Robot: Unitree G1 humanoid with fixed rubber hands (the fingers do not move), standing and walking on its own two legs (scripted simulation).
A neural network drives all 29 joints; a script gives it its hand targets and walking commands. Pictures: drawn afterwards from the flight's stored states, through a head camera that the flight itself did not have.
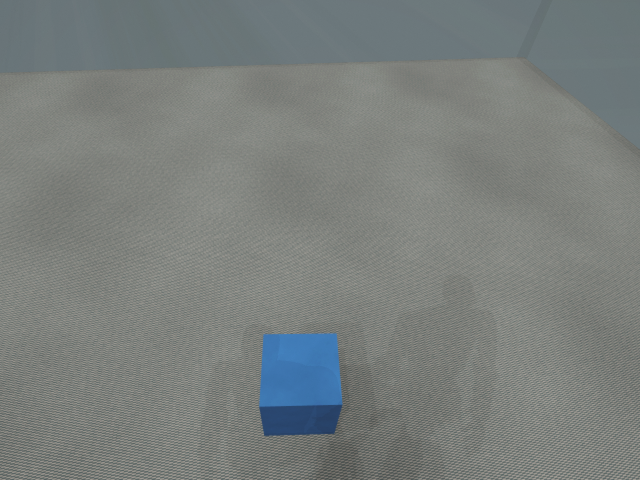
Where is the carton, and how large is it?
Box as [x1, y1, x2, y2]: [259, 333, 341, 435]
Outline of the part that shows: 336,333 263,334 259,407 264,435 334,432 341,407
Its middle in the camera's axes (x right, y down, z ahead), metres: -0.05 +0.43 +1.13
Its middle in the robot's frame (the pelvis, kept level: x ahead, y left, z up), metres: +0.49 +0.04 -0.65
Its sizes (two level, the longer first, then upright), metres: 0.210 0.200 0.250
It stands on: the floor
